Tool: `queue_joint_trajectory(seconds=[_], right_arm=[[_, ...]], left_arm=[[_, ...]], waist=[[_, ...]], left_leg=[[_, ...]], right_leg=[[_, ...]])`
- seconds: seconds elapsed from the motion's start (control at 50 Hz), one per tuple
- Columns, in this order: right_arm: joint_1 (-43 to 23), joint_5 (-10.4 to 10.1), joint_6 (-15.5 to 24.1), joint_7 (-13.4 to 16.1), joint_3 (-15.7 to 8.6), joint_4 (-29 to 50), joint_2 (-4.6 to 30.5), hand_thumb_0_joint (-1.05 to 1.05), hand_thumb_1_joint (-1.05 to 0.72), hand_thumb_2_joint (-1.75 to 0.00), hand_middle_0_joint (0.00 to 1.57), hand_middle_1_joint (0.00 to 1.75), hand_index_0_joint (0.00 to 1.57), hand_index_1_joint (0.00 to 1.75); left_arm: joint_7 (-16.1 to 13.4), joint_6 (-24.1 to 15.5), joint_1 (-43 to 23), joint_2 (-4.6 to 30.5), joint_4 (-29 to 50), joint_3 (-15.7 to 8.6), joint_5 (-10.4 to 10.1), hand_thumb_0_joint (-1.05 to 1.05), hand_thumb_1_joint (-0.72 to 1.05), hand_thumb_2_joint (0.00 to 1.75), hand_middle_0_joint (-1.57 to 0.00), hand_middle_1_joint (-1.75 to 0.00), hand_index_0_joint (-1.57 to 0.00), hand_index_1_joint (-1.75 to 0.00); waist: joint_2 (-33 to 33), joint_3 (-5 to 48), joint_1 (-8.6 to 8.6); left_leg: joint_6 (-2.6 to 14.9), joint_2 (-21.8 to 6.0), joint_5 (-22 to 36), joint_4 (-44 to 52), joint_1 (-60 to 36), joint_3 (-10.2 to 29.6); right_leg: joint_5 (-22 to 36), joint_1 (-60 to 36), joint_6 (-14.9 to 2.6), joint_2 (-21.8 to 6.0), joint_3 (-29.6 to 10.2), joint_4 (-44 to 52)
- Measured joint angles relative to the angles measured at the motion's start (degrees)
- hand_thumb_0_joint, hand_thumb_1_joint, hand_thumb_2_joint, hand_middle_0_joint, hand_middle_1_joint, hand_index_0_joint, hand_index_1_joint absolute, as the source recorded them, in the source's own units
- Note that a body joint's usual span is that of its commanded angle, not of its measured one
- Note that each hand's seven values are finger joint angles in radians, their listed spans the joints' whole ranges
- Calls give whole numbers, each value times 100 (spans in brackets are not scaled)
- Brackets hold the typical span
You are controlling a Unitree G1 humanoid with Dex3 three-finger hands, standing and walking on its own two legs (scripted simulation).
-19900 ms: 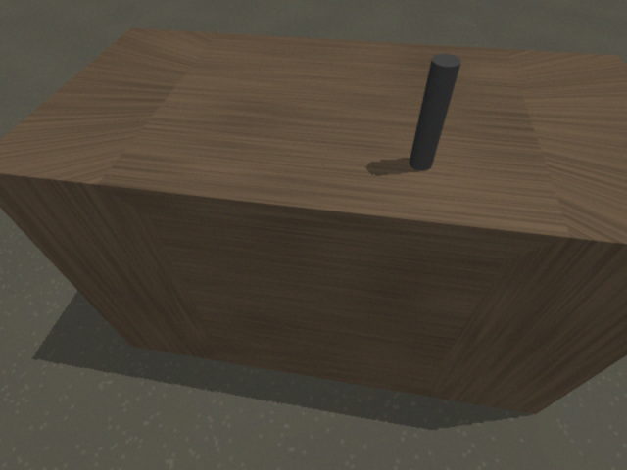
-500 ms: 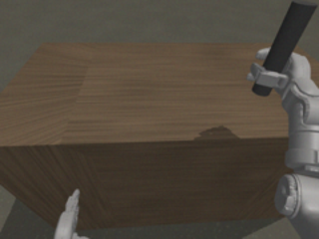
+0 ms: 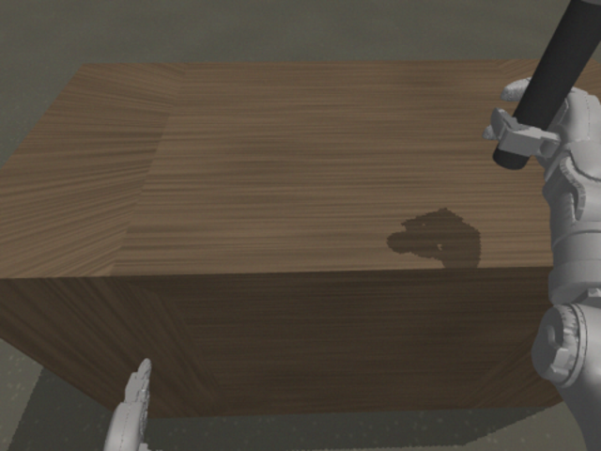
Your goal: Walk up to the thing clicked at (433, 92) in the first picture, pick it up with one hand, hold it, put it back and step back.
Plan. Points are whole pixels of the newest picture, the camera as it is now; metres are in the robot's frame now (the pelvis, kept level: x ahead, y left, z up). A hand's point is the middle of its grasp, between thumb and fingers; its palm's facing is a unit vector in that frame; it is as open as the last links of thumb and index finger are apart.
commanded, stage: crouch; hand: right
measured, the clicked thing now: (545, 93) +0.46 -0.23 +0.26
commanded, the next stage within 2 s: lower in 0.54 s
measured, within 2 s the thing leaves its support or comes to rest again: rests again in 1.92 s
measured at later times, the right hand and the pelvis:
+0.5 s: hand (503, 128) +0.49 -0.22 +0.19, palm faces +0.21 +0.98 +0.00, open 5.2 cm; pelvis +0.02 +0.00 +0.00, yaw +0 degrees
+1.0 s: hand (491, 147) +0.50 -0.22 +0.15, palm faces +0.19 +0.98 +0.02, open 5.2 cm; pelvis +0.01 +0.00 -0.01, yaw +1 degrees
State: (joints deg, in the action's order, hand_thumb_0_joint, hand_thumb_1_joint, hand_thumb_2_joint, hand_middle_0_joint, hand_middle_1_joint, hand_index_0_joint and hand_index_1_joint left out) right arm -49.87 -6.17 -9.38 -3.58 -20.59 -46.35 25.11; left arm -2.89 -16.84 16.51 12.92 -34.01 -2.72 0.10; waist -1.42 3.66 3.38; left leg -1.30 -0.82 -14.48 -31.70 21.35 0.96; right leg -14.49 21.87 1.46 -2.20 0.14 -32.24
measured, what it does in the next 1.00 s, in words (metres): stands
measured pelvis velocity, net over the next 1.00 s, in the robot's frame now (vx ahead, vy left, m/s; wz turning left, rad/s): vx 0.01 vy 0.00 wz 0.02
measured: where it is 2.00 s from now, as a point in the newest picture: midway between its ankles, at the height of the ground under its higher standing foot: outside the picture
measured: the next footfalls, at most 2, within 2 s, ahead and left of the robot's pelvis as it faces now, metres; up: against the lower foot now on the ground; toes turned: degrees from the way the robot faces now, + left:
none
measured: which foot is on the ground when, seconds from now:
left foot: down 0.00-1.00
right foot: down 0.00-1.00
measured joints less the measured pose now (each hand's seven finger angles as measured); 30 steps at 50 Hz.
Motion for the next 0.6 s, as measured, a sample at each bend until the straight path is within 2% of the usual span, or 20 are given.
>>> queue_joint_trajectory(seconds=[0.22, 0.4, 0.6], right_arm=[[125, -32, 191, -79, -22, -63, -61, -2, -17, -114, 102, 113, 102, 114], [271, -26, 283, -44, -77, -14, -56, -2, -17, -114, 102, 113, 102, 114], [69, -44, 556, -154, -142, -252, 19, -2, -17, -114, 102, 113, 102, 114]], left_arm=[[-20, 244, -59, 47, 231, -25, -35, -1, -53, 5, -6, -5, -6, -4], [87, 480, -28, -2, 162, -56, -40, -1, -53, 5, -6, -4, -6, -4], [11, 631, -122, 62, 250, -52, -55, -1, -53, 5, -6, -4, -6, -4]], waist=[[-6, 87, -12], [-9, 37, -31], [37, 63, 38]], left_leg=[[-21, -19, -116, 30, -51, 9], [-16, -4, -170, 12, 0, 9], [-14, 6, -197, -18, 64, 19]], right_leg=[[-119, -52, -18, 16, 17, 26], [-194, 12, -12, -1, 17, -25], [-226, 71, -9, -12, 27, -56]])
